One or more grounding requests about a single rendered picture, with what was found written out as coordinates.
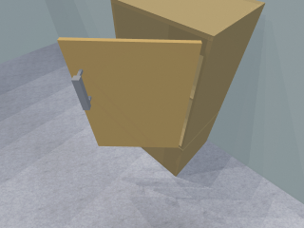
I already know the cupboard door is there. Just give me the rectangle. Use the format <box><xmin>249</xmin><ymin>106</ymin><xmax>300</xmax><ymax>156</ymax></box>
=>
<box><xmin>57</xmin><ymin>37</ymin><xmax>202</xmax><ymax>148</ymax></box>

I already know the handle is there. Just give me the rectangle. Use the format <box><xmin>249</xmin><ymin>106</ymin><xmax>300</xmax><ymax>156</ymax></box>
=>
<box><xmin>71</xmin><ymin>69</ymin><xmax>92</xmax><ymax>110</ymax></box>

